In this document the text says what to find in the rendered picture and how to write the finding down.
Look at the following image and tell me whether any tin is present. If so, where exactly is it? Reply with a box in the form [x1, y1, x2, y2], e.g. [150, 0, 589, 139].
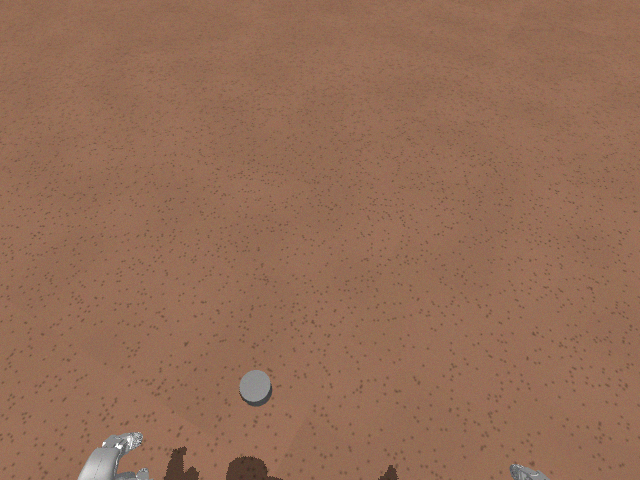
[239, 370, 272, 407]

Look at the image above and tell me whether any right robot hand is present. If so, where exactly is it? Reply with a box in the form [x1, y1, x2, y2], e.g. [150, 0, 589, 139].
[510, 464, 550, 480]

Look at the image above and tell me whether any left robot hand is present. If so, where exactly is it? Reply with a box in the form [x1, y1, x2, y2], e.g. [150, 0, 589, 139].
[77, 432, 154, 480]

